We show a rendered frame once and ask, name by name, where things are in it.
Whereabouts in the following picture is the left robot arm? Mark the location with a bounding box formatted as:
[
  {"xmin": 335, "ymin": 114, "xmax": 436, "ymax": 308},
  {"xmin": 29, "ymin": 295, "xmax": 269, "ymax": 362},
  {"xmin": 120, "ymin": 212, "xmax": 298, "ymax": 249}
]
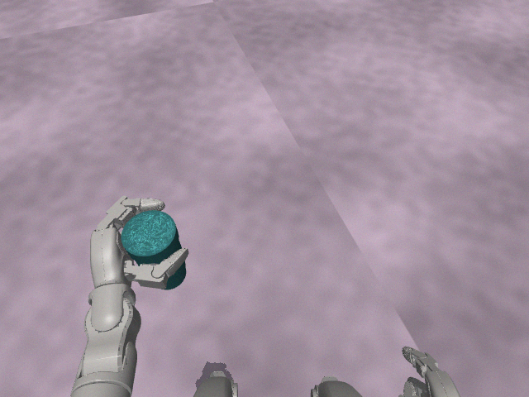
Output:
[{"xmin": 71, "ymin": 283, "xmax": 141, "ymax": 397}]

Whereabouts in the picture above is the cup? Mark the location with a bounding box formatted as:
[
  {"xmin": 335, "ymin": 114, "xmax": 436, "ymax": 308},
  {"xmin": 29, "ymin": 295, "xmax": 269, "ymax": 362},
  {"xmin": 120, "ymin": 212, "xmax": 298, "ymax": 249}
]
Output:
[{"xmin": 121, "ymin": 210, "xmax": 186, "ymax": 290}]

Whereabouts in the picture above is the right robot hand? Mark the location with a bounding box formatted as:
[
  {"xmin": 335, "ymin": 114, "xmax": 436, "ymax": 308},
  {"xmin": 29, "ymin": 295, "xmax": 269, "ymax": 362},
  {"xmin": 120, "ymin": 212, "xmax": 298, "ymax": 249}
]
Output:
[{"xmin": 398, "ymin": 347, "xmax": 460, "ymax": 397}]

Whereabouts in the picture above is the left robot hand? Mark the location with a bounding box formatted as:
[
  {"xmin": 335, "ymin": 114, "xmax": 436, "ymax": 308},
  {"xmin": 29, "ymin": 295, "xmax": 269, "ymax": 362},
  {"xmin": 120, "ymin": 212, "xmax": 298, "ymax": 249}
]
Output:
[{"xmin": 90, "ymin": 195, "xmax": 188, "ymax": 289}]

